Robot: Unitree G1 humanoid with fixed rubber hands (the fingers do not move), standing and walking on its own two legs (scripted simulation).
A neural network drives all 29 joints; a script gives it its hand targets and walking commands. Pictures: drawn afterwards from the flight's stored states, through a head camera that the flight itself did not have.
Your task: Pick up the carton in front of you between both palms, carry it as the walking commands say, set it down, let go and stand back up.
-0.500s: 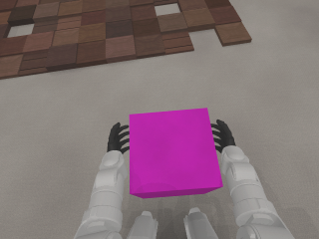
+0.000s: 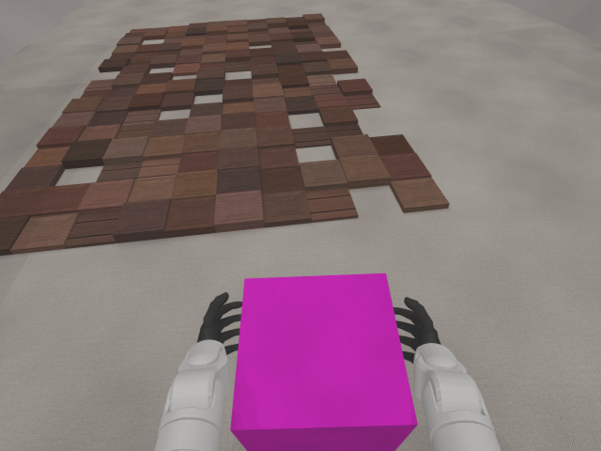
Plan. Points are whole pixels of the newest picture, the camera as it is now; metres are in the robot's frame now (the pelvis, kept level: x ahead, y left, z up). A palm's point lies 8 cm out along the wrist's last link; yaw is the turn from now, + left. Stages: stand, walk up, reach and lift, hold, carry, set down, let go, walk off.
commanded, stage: reach and lift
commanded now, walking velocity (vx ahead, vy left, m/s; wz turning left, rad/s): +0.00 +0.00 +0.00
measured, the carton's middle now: (318, 373) +0.29 +0.00 -0.08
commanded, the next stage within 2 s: hold in 1.08 s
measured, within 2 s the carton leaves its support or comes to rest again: neither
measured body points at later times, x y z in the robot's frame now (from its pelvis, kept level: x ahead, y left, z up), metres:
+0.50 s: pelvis -0.02 +0.00 +0.01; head -0.05 -0.01 +0.45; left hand +0.29 +0.15 +0.03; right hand +0.29 -0.15 +0.02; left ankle +0.00 +0.13 -0.73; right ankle +0.01 -0.13 -0.73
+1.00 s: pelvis +0.00 +0.00 +0.01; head -0.04 +0.00 +0.46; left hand +0.30 +0.15 +0.04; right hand +0.29 -0.15 +0.03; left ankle +0.00 +0.13 -0.73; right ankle +0.01 -0.13 -0.73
